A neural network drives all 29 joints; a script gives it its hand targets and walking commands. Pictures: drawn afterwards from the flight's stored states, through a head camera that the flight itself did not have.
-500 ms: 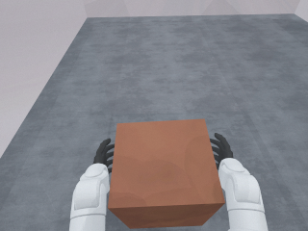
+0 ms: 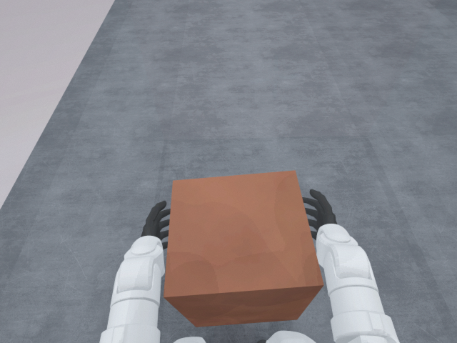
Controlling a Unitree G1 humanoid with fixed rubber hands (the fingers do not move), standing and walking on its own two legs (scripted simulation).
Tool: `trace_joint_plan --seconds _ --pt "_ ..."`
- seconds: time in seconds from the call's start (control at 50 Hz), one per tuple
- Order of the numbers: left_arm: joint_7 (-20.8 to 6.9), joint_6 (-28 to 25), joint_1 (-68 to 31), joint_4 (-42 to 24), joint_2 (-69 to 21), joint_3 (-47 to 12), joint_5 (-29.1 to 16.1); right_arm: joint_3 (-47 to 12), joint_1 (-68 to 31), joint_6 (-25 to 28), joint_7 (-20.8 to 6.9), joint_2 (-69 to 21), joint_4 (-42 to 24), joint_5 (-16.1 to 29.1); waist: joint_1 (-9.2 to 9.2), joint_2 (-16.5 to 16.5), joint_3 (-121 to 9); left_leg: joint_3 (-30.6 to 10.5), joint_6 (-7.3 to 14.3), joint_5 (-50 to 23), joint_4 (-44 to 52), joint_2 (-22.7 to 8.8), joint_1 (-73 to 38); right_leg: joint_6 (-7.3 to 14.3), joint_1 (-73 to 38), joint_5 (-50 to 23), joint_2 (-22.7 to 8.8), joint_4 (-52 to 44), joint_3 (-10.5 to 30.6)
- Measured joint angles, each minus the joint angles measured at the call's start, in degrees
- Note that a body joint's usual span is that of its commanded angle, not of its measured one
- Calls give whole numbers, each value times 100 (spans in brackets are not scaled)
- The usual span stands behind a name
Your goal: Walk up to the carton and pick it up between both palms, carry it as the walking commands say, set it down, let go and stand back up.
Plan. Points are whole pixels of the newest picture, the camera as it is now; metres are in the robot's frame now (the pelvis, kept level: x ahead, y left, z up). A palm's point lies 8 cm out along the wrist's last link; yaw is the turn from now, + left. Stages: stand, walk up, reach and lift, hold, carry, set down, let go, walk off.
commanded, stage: set down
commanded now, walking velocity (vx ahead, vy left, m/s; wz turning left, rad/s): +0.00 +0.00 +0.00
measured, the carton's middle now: (240, 256) +0.28 +0.00 -0.08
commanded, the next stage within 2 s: none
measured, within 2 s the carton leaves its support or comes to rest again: neither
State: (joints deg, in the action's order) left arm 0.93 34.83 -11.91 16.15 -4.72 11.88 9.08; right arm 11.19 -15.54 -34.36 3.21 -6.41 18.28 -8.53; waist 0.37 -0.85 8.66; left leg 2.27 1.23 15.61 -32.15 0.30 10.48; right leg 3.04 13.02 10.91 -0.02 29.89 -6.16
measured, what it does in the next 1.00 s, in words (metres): lowers itself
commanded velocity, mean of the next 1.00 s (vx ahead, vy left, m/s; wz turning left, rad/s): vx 0.00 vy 0.00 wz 0.00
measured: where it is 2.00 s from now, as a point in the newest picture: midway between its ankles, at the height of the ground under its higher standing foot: outside the picture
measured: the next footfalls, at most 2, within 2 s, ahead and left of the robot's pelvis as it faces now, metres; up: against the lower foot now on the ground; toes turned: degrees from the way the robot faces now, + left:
none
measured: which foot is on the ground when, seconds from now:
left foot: down 0.00-1.00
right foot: down 0.00-1.00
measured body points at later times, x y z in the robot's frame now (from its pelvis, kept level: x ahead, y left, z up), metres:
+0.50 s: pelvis +0.00 +0.01 -0.02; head +0.15 +0.02 +0.40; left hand +0.33 +0.17 -0.10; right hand +0.34 -0.14 -0.09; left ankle +0.03 +0.10 -0.73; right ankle +0.07 -0.09 -0.73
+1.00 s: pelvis -0.06 -0.01 -0.07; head +0.18 +0.00 +0.31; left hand +0.34 +0.17 -0.19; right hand +0.33 -0.16 -0.19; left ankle +0.03 +0.10 -0.73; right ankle +0.07 -0.09 -0.73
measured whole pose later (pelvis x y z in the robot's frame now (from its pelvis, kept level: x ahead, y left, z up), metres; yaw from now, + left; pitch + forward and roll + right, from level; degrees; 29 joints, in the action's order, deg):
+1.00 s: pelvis -0.06 -0.01 -0.07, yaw +0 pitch +19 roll +0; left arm 5.2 0.2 -36.8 42.5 1.8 17.6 5.5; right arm 14.7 -36.8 -0.6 9.3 -1.9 41.9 -4.9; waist 0.4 -0.8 13.0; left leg 2.0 1.5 19.1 -58.2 -0.7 57.7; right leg 3.3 59.7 13.2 -0.1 54.0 -5.5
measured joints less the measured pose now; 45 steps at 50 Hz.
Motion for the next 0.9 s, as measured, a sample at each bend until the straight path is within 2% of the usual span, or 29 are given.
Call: trace_joint_plan --seconds 0.14,0.26,0.52,0.6,0.72,0.9 --pt "-192 -712 -405 676 0 387 307 153 -504 692 -30 1 794 -264 0 0 83 -4 0 133 -179 -11 210 0 233 163 0 225 0" --pt "-331 -1251 -595 888 0 502 518 304 -548 1266 -69 -55 909 -386 0 0 68 -4 0 152 -284 -15 726 0 730 155 0 287 0" --pt "-316 -2503 -792 1127 7 661 572 405 -689 2596 -65 -59 1182 -401 0 -1 -67 -13 26 241 -1075 -32 2671 -1 2605 143 -2 915 63" --pt "-220 -2837 -976 1270 70 663 506 407 -901 2900 -35 4 1303 -401 0 0 -69 -13 28 276 -1401 -50 3221 -1 3140 143 -2 1198 63" --pt "-42 -3193 -1394 1592 192 663 180 408 -1310 3247 66 160 1591 -302 0 0 -64 -13 28 300 -1868 -72 3927 -1 3839 148 -7 1638 63" --pt "362 -3398 -2164 2369 496 577 -201 367 -1823 3378 439 381 2114 148 1 1 262 -15 28 308 -2314 -94 4375 11 4305 169 -8 2102 64"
